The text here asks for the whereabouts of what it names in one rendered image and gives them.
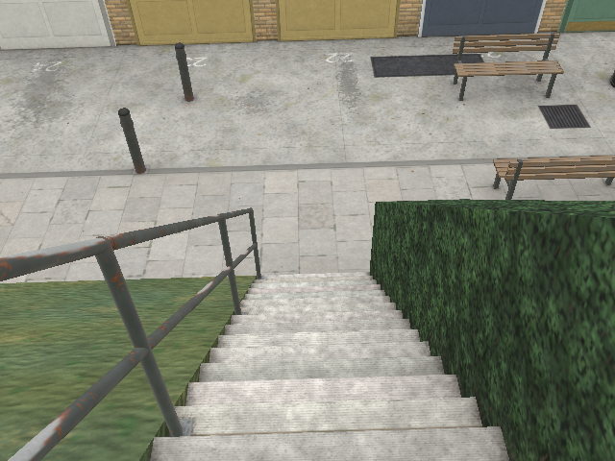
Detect stairs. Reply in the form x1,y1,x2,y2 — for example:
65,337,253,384
150,272,509,461

